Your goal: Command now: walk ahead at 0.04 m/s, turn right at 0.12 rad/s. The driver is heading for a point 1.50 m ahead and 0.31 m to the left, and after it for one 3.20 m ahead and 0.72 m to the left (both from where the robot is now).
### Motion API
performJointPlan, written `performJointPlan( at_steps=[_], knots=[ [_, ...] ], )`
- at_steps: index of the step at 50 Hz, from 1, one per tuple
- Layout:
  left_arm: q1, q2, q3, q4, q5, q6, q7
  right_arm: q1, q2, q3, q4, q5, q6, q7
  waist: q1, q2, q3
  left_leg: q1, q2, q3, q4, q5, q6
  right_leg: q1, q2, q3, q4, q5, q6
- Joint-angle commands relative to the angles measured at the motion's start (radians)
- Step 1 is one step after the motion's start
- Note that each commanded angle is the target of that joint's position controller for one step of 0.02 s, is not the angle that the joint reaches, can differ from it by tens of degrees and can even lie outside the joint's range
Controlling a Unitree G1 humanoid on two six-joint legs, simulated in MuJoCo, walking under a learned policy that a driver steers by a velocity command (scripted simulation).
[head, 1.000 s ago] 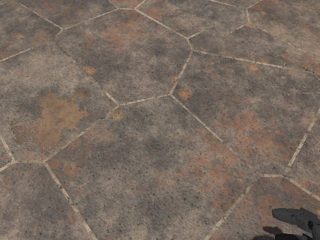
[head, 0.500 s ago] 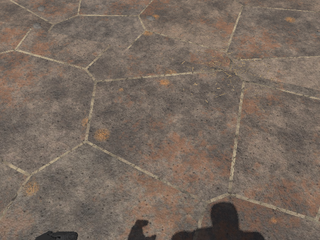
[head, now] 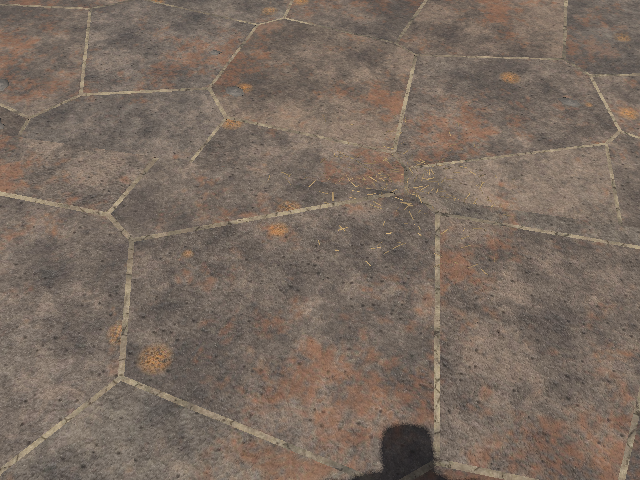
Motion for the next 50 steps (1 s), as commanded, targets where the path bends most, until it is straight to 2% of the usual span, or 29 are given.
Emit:
performJointPlan(
  at_steps=[1, 2, 4, 7, 10, 14, 28, 39, 50],
  knots=[
    [0.118, 0.075, 0.013, -0.031, 0.011, -0.019, 0.003, -0.042, -0.128, -0.028, -0.062, -0.011, -0.015, -0.001, 0.073, 0.21, -0.126, 0.169, 0.248, -0.243, -0.126, 0.387, 0.199, -0.009, -0.082, 0.012, -0.005, -0.104, 0.029],
    [0.072, 0.099, 0.019, -0.03, 0.008, -0.011, 0.007, -0.066, -0.09, -0.017, -0.067, -0.007, -0.016, 0.008, 0.056, 0.172, -0.1, 0.117, 0.182, -0.202, -0.134, 0.258, 0.167, 0.052, -0.095, 0.015, -0.039, -0.035, 0.039],
    [0.022, 0.11, 0.026, -0.024, 0.006, 0.017, 0.01, -0.064, -0.104, -0.019, -0.067, -0.002, -0.022, 0.017, 0.021, 0.12, -0.049, 0.091, 0.089, -0.104, -0.115, 0.114, 0.091, 0.047, -0.091, 0.03, -0.063, 0.051, 0.025],
    [0.024, 0.094, 0.024, -0.014, 0.0, 0.021, 0.009, -0.032, -0.106, -0.02, -0.049, 0.001, -0.03, 0.014, 0.009, 0.076, -0.037, 0.112, 0.057, -0.064, -0.081, 0.121, 0.063, 0.049, -0.104, 0.048, -0.08, 0.109, 0.004],
    [0.025, 0.083, 0.025, 0.005, -0.003, 0.01, 0.011, -0.025, -0.094, -0.016, -0.043, 0.006, -0.026, 0.007, -0.002, 0.037, -0.056, 0.157, 0.048, -0.051, -0.048, 0.201, 0.071, 0.049, -0.109, 0.052, -0.077, 0.168, 0.009],
    [0.031, 0.074, 0.027, 0.03, -0.006, 0.009, 0.016, -0.036, -0.088, -0.015, -0.033, 0.008, -0.018, 0.006, -0.004, 0.002, -0.052, 0.168, 0.039, -0.045, -0.04, 0.21, 0.077, 0.06, -0.111, 0.054, -0.08, 0.188, 0.019],
    [0.05, 0.079, 0.031, 0.145, -0.009, 0.008, 0.037, -0.045, -0.079, -0.013, 0.074, 0.01, -0.012, 0.009, 0.003, 0.002, -0.004, 0.153, 0.012, -0.03, -0.086, 0.134, 0.071, 0.104, -0.117, 0.049, -0.111, 0.172, 0.032],
    [0.059, 0.065, 0.026, 0.245, -0.01, 0.003, 0.042, -0.026, -0.08, -0.008, 0.172, 0.012, -0.009, 0.0, 0.002, 0.006, 0.021, 0.143, 0.005, -0.032, -0.125, 0.061, 0.075, 0.107, -0.108, 0.027, -0.137, 0.131, 0.04],
    [0.088, 0.049, 0.015, 0.316, -0.011, -0.005, 0.044, 0.002, -0.074, 0.001, 0.238, 0.015, -0.005, -0.006, -0.001, 0.005, 0.034, 0.141, 0.0, -0.033, -0.143, 0.031, 0.082, 0.094, -0.104, 0.009, -0.151, 0.112, 0.045]
  ],
)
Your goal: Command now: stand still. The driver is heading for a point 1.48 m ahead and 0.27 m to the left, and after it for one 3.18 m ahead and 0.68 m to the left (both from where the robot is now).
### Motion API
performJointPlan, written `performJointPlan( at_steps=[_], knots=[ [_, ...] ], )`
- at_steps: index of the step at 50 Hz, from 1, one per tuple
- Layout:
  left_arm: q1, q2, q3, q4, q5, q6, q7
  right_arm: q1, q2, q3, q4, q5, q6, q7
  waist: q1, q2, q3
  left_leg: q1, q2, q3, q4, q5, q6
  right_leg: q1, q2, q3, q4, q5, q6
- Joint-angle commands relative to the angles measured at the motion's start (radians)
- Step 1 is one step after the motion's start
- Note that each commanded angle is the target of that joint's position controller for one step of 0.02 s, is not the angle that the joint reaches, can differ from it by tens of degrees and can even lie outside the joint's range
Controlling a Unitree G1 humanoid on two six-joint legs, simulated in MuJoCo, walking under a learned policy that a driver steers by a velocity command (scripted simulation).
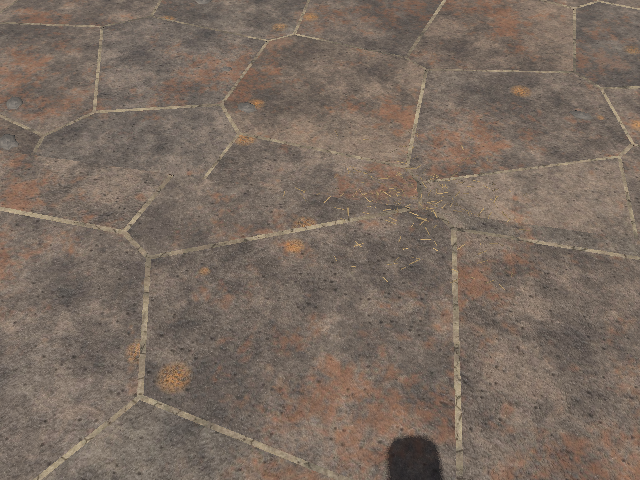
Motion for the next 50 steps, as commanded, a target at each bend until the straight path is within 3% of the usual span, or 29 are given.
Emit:
performJointPlan(
  at_steps=[1, 32, 33, 34, 35, 37, 38, 39, 40, 42, 43, 44, 45, 46, 47, 48, 49, 50],
  knots=[
    [0.029, 0.098, 0.013, -0.012, 0.0, -0.01, 0.003, 0.004, -0.109, -0.018, -0.025, 0.001, -0.008, -0.004, 0.0, 0.002, -0.009, 0.019, 0.059, -0.064, -0.107, 0.04, 0.021, -0.051, -0.02, 0.003, -0.075, 0.122, -0.02],
    [0.117, 0.064, -0.008, 0.041, -0.003, -0.018, 0.009, 0.073, -0.077, -0.007, 0.039, 0.005, 0.001, -0.009, -0.004, -0.001, 0.005, 0.022, 0.048, -0.059, -0.103, 0.067, 0.027, -0.077, -0.018, -0.02, -0.081, 0.116, -0.017],
    [0.138, 0.049, -0.012, 0.051, -0.003, -0.017, 0.009, 0.09, -0.066, -0.005, 0.049, 0.004, 0.002, -0.01, -0.003, 0.005, -0.019, 0.03, 0.042, -0.056, -0.117, -0.044, 0.028, -0.066, -0.006, -0.035, -0.08, 0.037, -0.018],
    [0.144, 0.046, -0.012, 0.053, -0.007, -0.016, 0.011, 0.095, -0.078, -0.009, 0.052, 0.008, 0.005, -0.013, -0.004, 0.02, -0.004, 0.015, 0.037, -0.061, -0.128, -0.2, 0.037, -0.085, 0.017, -0.059, -0.053, -0.075, -0.025],
    [0.138, 0.053, -0.009, 0.045, -0.01, -0.018, 0.012, 0.101, -0.107, -0.019, 0.052, 0.015, 0.007, -0.016, -0.008, 0.045, 0.016, -0.009, 0.048, -0.089, -0.142, -0.371, 0.059, -0.123, 0.037, -0.082, -0.007, -0.196, -0.037],
    [0.103, 0.044, -0.012, 0.014, -0.011, -0.036, 0.008, 0.146, -0.148, -0.034, 0.052, 0.024, -0.003, -0.016, -0.028, 0.119, 0.068, -0.019, 0.166, -0.262, -0.234, -0.602, 0.134, -0.243, 0.036, -0.103, 0.112, -0.261, -0.057],
    [0.091, 0.027, -0.016, 0.001, -0.014, -0.051, 0.002, 0.176, -0.172, -0.043, 0.055, 0.026, -0.012, -0.014, -0.035, 0.165, 0.069, -0.002, 0.254, -0.387, -0.295, -0.647, 0.182, -0.276, 0.024, -0.123, 0.201, -0.205, -0.057],
    [0.079, 0.031, -0.015, -0.006, -0.017, -0.065, -0.005, 0.183, -0.183, -0.051, 0.051, 0.026, -0.02, -0.013, -0.036, 0.166, 0.081, -0.039, 0.318, -0.477, -0.337, -0.631, 0.221, -0.27, -0.011, -0.11, 0.277, -0.162, -0.063],
    [0.081, 0.038, -0.01, -0.008, -0.02, -0.076, -0.012, 0.159, -0.18, -0.052, 0.038, 0.022, -0.027, -0.012, -0.02, 0.149, 0.088, -0.068, 0.34, -0.497, -0.349, -0.592, 0.232, -0.263, -0.033, -0.1, 0.319, -0.166, -0.074],
    [0.129, 0.026, -0.008, 0.0, -0.027, -0.091, -0.022, 0.071, -0.172, -0.05, -0.002, 0.033, -0.033, -0.005, 0.035, 0.136, 0.088, -0.135, 0.306, -0.402, -0.334, -0.499, 0.195, -0.165, -0.053, -0.105, 0.201, -0.192, -0.106],
    [0.189, 0.016, -0.006, 0.024, -0.026, -0.097, -0.023, 0.005, -0.168, -0.05, -0.026, 0.047, -0.03, -0.002, 0.08, 0.126, 0.087, -0.223, 0.242, -0.294, -0.297, -0.438, 0.155, -0.008, -0.035, -0.136, 0.038, -0.115, -0.118],
    [0.239, 0.023, 0.003, 0.054, -0.018, -0.096, -0.023, -0.011, -0.153, -0.047, -0.036, 0.051, -0.027, 0.0, 0.095, 0.088, 0.084, -0.275, 0.166, -0.199, -0.205, -0.363, 0.124, 0.103, 0.005, -0.153, -0.043, -0.032, -0.107],
    [0.329, 0.057, 0.016, 0.078, -0.011, -0.095, -0.024, -0.018, -0.114, -0.037, -0.046, 0.045, -0.031, 0.003, 0.117, -0.017, 0.041, -0.348, 0.097, -0.11, -0.016, -0.278, 0.087, 0.216, -0.066, -0.029, -0.099, -0.061, -0.114],
    [0.442, 0.135, 0.034, 0.086, -0.017, -0.093, -0.023, -0.021, -0.042, -0.018, -0.063, 0.034, -0.045, 0.011, 0.137, -0.24, -0.018, -0.469, 0.003, 0.036, 0.312, -0.227, 0.032, 0.319, -0.271, 0.289, -0.256, -0.237, -0.179],
    [0.461, 0.202, 0.043, 0.084, -0.004, -0.106, -0.036, -0.036, -0.055, -0.023, -0.092, 0.042, -0.062, 0.012, 0.127, -0.302, 0.043, -0.622, -0.011, -0.002, 0.5, -0.32, 0.041, 0.269, -0.409, 0.577, -0.351, -0.402, -0.289],
    [0.38, 0.146, 0.027, 0.057, -0.003, -0.121, -0.038, -0.043, -0.085, -0.027, -0.094, 0.053, -0.075, 0.016, 0.084, -0.172, 0.114, -0.687, 0.057, -0.061, 0.62, -0.247, 0.054, 0.227, -0.414, 0.568, -0.355, -0.427, -0.298],
    [0.316, 0.109, 0.016, 0.033, -0.009, -0.131, -0.042, -0.022, -0.094, -0.029, -0.084, 0.053, -0.083, 0.024, 0.053, -0.118, 0.124, -0.715, 0.089, -0.069, 0.65, -0.144, 0.062, 0.228, -0.37, 0.463, -0.347, -0.341, -0.261],
    [0.275, 0.104, 0.012, 0.014, -0.013, -0.132, -0.049, -0.012, -0.102, -0.034, -0.073, 0.04, -0.09, 0.027, 0.036, -0.088, 0.101, -0.7, 0.111, -0.057, 0.635, -0.066, 0.062, 0.235, -0.326, 0.365, -0.347, -0.218, -0.226]
  ],
)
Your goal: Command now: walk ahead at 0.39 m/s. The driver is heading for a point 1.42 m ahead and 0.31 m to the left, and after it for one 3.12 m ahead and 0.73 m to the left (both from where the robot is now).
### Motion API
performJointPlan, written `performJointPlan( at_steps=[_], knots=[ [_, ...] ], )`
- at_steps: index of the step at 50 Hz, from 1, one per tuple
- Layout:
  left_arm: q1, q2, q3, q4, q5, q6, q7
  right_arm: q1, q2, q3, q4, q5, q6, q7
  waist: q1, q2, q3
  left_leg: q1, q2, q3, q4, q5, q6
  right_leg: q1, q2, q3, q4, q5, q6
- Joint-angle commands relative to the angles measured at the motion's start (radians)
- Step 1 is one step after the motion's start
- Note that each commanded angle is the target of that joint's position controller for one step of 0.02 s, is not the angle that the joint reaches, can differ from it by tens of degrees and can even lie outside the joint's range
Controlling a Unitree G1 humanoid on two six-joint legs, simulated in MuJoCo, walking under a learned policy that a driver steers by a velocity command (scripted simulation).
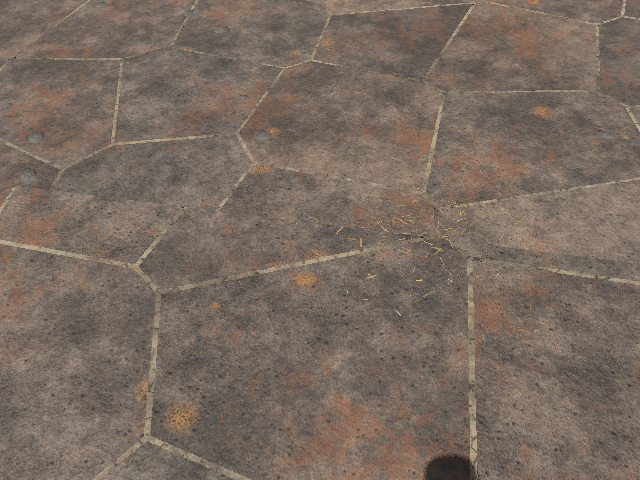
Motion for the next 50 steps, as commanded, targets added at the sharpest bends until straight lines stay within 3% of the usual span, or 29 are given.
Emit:
performJointPlan(
  at_steps=[1, 3, 7, 12, 14, 15, 16, 17, 18, 19, 20, 21, 22, 23, 24, 26, 28, 30, 34, 39, 42, 43, 44, 45, 46, 47, 48, 49, 50],
  knots=[
    [0.056, 0.116, 0.01, -0.035, -0.003, -0.014, -0.012, -0.117, -0.087, -0.018, -0.091, -0.015, -0.048, 0.012, 0.003, -0.113, 0.169, -0.489, 0.1, -0.044, 0.103, 0.143, 0.01, 0.229, -0.304, 0.408, -0.336, -0.032, -0.125],
    [0.099, 0.084, -0.002, -0.032, 0.008, -0.001, -0.007, -0.149, -0.064, -0.018, -0.096, -0.021, -0.047, 0.023, 0.016, -0.132, 0.139, -0.436, 0.103, -0.002, 0.038, 0.222, -0.014, 0.223, -0.246, 0.269, -0.334, 0.204, -0.104],
    [0.135, 0.127, 0.001, -0.047, 0.013, 0.016, 0.014, -0.319, -0.008, 0.006, -0.168, -0.02, -0.039, 0.031, 0.05, -0.121, 0.163, -0.347, 0.071, 0.057, -0.207, 0.346, -0.053, 0.131, -0.203, 0.153, -0.356, 0.354, -0.109],
    [0.171, 0.161, 0.015, -0.04, -0.006, 0.015, 0.02, -0.442, -0.027, 0.017, -0.233, -0.007, -0.041, 0.05, 0.053, -0.145, 0.202, -0.241, 0.041, 0.068, -0.404, 0.408, -0.03, 0.15, -0.246, 0.118, -0.372, 0.393, -0.113],
    [0.151, 0.171, 0.024, -0.044, -0.009, 0.022, 0.021, -0.432, -0.054, 0.009, -0.246, -0.007, -0.047, 0.058, 0.018, -0.148, 0.178, -0.196, 0.03, 0.063, -0.446, 0.376, 0.0, 0.222, -0.272, 0.101, -0.316, 0.537, -0.096],
    [0.133, 0.184, 0.029, -0.05, -0.006, 0.026, 0.022, -0.391, -0.078, -0.002, -0.242, -0.009, -0.05, 0.059, -0.015, -0.164, 0.135, -0.122, 0.007, 0.074, -0.449, 0.352, 0.016, 0.252, -0.277, 0.09, -0.253, 0.719, -0.083],
    [0.116, 0.196, 0.035, -0.057, -0.001, 0.033, 0.022, -0.306, -0.109, -0.018, -0.223, -0.01, -0.05, 0.056, -0.064, -0.188, 0.063, 0.0, -0.026, 0.096, -0.437, 0.326, 0.035, 0.265, -0.273, 0.074, -0.145, 0.927, -0.07],
    [0.098, 0.191, 0.033, -0.066, 0.006, 0.043, 0.021, -0.134, -0.149, -0.043, -0.172, -0.005, -0.046, 0.049, -0.147, -0.188, -0.043, 0.213, -0.051, 0.109, -0.445, 0.332, 0.063, 0.226, -0.236, 0.043, 0.045, 1.037, -0.046],
    [0.078, 0.178, 0.025, -0.092, 0.017, 0.043, 0.017, 0.055, -0.198, -0.062, -0.127, -0.01, -0.039, 0.037, -0.223, -0.151, -0.169, 0.534, 0.072, -0.029, -0.412, 0.308, 0.112, 0.013, -0.201, 0.036, 0.309, 0.841, -0.02],
    [0.201, 0.031, -0.012, -0.105, 0.013, 0.023, 0.001, 0.183, -0.282, -0.082, -0.097, -0.035, -0.031, 0.035, -0.165, 0.132, -0.362, 0.903, 0.354, -0.537, -0.51, 0.044, 0.282, -0.379, -0.008, 0.022, 0.733, 0.223, 0.05],
    [0.174, 0.053, -0.009, -0.085, -0.006, -0.01, -0.007, 0.16, -0.207, -0.056, -0.089, -0.035, -0.028, 0.038, -0.169, 0.173, -0.386, 0.871, 0.392, -0.779, -0.693, -0.035, 0.287, -0.487, 0.024, 0.169, 0.903, -0.203, 0.03],
    [0.065, 0.131, 0.015, -0.127, -0.038, -0.028, -0.01, 0.049, -0.155, -0.04, -0.101, -0.027, -0.033, 0.038, -0.138, 0.141, -0.184, 0.707, 0.356, -0.625, -0.714, -0.024, 0.228, -0.584, -0.038, 0.153, 0.959, -0.16, 0.009],
    [-0.014, 0.153, 0.019, -0.148, -0.044, -0.035, -0.003, -0.05, -0.116, -0.028, -0.126, -0.027, -0.039, 0.04, -0.105, 0.041, -0.077, 0.518, 0.322, -0.467, -0.737, 0.084, 0.196, -0.559, -0.095, 0.121, 0.924, -0.063, -0.002],
    [-0.047, 0.15, 0.028, -0.154, -0.034, -0.031, 0.008, -0.109, -0.087, -0.02, -0.133, -0.038, -0.046, 0.047, -0.066, -0.015, -0.017, 0.363, 0.284, -0.357, -0.767, 0.188, 0.176, -0.506, -0.133, 0.102, 0.862, 0.006, -0.003],
    [-0.029, 0.134, 0.035, -0.15, -0.023, -0.016, 0.015, -0.137, -0.059, -0.011, -0.13, -0.048, -0.052, 0.052, -0.024, 0.001, 0.004, 0.263, 0.24, -0.267, -0.797, 0.242, 0.157, -0.433, -0.166, 0.107, 0.812, 0.045, -0.005],
    [0.003, 0.086, 0.033, -0.148, -0.018, 0.013, 0.02, -0.12, -0.052, -0.009, -0.109, -0.047, -0.056, 0.054, 0.006, 0.033, 0.027, 0.169, 0.209, -0.192, -0.845, 0.27, 0.165, -0.379, -0.182, 0.096, 0.75, 0.056, -0.002],
    [-0.054, 0.099, 0.04, -0.177, -0.01, 0.024, 0.023, -0.083, -0.081, -0.013, -0.088, -0.045, -0.059, 0.042, 0.011, 0.033, 0.069, 0.138, 0.202, -0.146, -0.881, 0.3, 0.179, -0.43, -0.193, 0.083, 0.673, 0.113, 0.016],
    [-0.157, 0.117, 0.045, -0.218, 0.0, 0.021, 0.023, -0.036, -0.108, -0.018, -0.074, -0.046, -0.056, 0.025, -0.01, 0.015, 0.094, 0.173, 0.205, -0.129, -0.894, 0.332, 0.182, -0.521, -0.202, 0.078, 0.549, 0.221, 0.038],
    [-0.329, 0.093, 0.033, -0.27, -0.002, 0.007, 0.004, 0.042, -0.131, -0.02, -0.062, -0.035, -0.045, 0.006, -0.06, 0.005, 0.103, 0.223, 0.169, -0.054, -0.891, 0.384, 0.14, -0.495, -0.157, 0.034, 0.249, 0.43, 0.044],
    [-0.486, 0.1, 0.022, -0.33, -0.014, -0.001, -0.027, 0.16, -0.142, -0.026, -0.021, -0.019, -0.024, 0.001, -0.109, -0.005, 0.133, 0.394, 0.229, -0.071, -0.828, 0.385, 0.131, -0.513, -0.12, 0.03, 0.092, 0.4, 0.032],
    [-0.447, 0.143, 0.035, -0.342, -0.015, -0.014, -0.038, 0.155, -0.163, -0.036, -0.023, -0.017, -0.005, -0.003, -0.058, 0.023, 0.102, 0.462, 0.261, -0.114, -0.725, 0.513, 0.108, -0.416, -0.085, 0.029, 0.033, 0.28, 0.005],
    [-0.363, 0.171, 0.05, -0.324, -0.014, -0.019, -0.037, 0.131, -0.169, -0.038, -0.032, -0.019, 0.001, -0.003, -0.004, 0.036, 0.05, 0.45, 0.24, -0.104, -0.629, 0.66, 0.093, -0.283, -0.055, 0.006, 0.012, 0.259, -0.011],
    [-0.192, 0.224, 0.077, -0.276, -0.013, -0.022, -0.029, 0.118, -0.143, -0.027, -0.044, -0.027, 0.003, -0.001, 0.074, 0.026, -0.063, 0.377, 0.18, -0.067, -0.434, 0.722, 0.064, -0.035, -0.056, 0.005, 0.022, 0.277, -0.043],
    [0.016, 0.216, 0.044, -0.213, 0.087, -0.003, -0.018, 0.296, 0.051, 0.041, 0.017, -0.212, -0.047, 0.079, 0.089, -0.161, -0.341, 0.203, 0.034, -0.02, -0.217, 0.385, 0.023, 0.443, -0.25, 0.196, 0.111, 0.492, -0.236],
    [0.177, 0.222, 0.038, -0.186, 0.093, 0.008, -0.024, 0.423, 0.093, 0.05, -0.006, -0.181, -0.079, 0.119, 0.095, -0.363, -0.49, -0.208, -0.126, -0.067, 0.07, -0.226, -0.014, 0.827, -0.455, 0.703, -0.083, 0.138, -0.428],
    [0.167, 0.183, 0.042, -0.16, 0.111, 0.005, -0.01, 0.158, -0.053, 0.003, -0.034, -0.116, -0.086, 0.122, 0.173, -0.206, -0.153, -0.435, -0.056, -0.155, 0.247, -0.132, 0.025, 0.616, -0.377, 0.684, -0.195, -0.125, -0.265],
    [0.028, 0.173, 0.039, -0.172, 0.072, 0.0, -0.004, 0.098, -0.078, -0.006, -0.046, -0.094, -0.084, 0.102, 0.106, -0.175, -0.008, -0.434, 0.004, -0.137, 0.289, -0.025, 0.05, 0.386, -0.367, 0.536, -0.232, -0.187, -0.197],
    [-0.051, 0.13, 0.024, -0.185, 0.058, 0.003, 0.008, 0.099, -0.091, -0.013, -0.045, -0.101, -0.08, 0.077, 0.06, -0.123, 0.002, -0.355, 0.061, -0.125, 0.263, 0.042, 0.06, 0.252, -0.364, 0.448, -0.264, -0.088, -0.188],
    [-0.072, 0.082, 0.008, -0.176, 0.062, 0.004, 0.016, 0.101, -0.046, 0.002, -0.049, -0.119, -0.073, 0.063, 0.022, -0.114, 0.0, -0.281, 0.098, -0.141, 0.244, 0.112, 0.064, 0.167, -0.353, 0.35, -0.281, 0.06, -0.18]
  ],
)
Velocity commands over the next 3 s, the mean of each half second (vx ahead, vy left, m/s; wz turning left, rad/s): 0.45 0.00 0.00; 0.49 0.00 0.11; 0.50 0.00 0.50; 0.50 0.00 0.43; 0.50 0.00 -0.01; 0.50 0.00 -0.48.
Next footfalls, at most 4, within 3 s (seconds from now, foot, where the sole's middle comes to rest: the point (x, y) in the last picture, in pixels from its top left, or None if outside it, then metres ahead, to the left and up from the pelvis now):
0.36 left None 0.37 0.14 -0.78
0.88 right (407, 419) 0.68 -0.10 -0.78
1.46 left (276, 324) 0.94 0.21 -0.78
1.92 right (309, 249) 1.20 0.14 -0.78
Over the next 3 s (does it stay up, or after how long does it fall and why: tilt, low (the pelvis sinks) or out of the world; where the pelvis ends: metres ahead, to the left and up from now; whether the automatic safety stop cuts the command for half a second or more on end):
stays up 1.46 0.46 -0.09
